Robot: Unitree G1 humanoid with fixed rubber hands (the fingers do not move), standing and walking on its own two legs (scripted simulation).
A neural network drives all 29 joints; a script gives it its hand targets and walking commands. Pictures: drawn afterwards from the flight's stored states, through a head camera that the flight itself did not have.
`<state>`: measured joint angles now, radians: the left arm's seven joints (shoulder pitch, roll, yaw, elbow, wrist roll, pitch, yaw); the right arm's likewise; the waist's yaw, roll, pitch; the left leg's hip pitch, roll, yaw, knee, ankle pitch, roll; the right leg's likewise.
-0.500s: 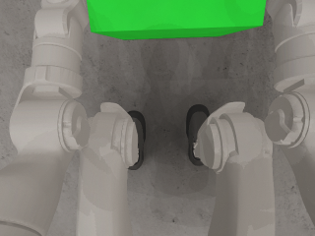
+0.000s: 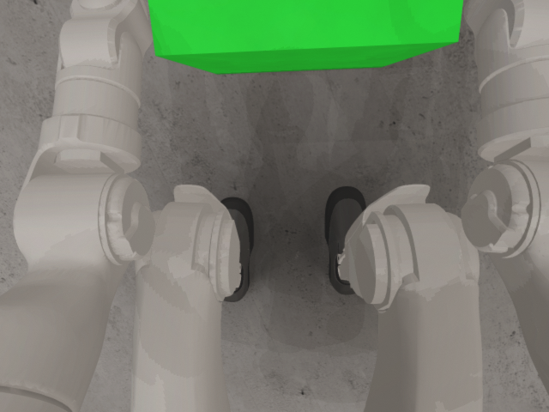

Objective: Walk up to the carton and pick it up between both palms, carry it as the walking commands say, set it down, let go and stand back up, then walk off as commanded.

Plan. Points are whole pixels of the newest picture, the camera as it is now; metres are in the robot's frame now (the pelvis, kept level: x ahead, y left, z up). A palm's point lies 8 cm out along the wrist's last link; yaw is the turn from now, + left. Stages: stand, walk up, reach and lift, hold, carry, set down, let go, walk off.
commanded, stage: set down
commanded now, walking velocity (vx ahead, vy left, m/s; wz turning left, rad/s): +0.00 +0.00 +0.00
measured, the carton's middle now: out of the picture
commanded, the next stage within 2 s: none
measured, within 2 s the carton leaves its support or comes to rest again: neither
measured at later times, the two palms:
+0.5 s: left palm out of the picture +0.55 +0.16 -0.19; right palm out of the picture +0.54 -0.21 -0.20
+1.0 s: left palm out of the picture +0.57 +0.16 -0.12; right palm out of the picture +0.55 -0.24 -0.13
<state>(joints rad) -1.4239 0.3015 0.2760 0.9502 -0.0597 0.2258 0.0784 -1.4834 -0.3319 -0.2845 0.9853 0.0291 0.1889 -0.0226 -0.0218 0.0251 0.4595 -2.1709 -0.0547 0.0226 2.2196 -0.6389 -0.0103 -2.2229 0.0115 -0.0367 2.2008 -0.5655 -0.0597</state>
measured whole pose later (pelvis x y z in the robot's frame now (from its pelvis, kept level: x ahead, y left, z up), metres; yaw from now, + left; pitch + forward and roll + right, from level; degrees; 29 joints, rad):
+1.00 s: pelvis +0.00 +0.00 +0.01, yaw +0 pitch +28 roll +2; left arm -1.45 0.34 0.24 0.86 -0.11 0.22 0.13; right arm -1.45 -0.44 -0.24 0.92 0.17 0.23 -0.09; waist -0.02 0.03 0.52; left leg -2.06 -0.06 0.02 2.22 -0.66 -0.01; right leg -2.11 0.01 -0.04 2.21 -0.59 -0.06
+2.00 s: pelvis +0.00 +0.00 +0.25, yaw +0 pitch +26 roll +0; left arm -1.38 0.35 0.24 0.63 -0.11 0.46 0.11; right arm -1.36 -0.48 -0.24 0.70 0.18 0.45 -0.03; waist -0.02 0.03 0.51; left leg -1.37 -0.06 -0.05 1.34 -0.42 -0.01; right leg -1.39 0.02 -0.04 1.32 -0.38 -0.05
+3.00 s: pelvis +0.10 +0.03 +0.39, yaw +1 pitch +4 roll -3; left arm 0.12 0.27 0.06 0.52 -0.11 0.10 -0.04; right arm 0.18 -0.23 -0.11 0.51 0.06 0.07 0.09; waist -0.01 0.03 0.01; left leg -0.41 -0.05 -0.08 0.70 -0.35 0.02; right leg -0.38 0.02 -0.03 0.60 -0.29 0.00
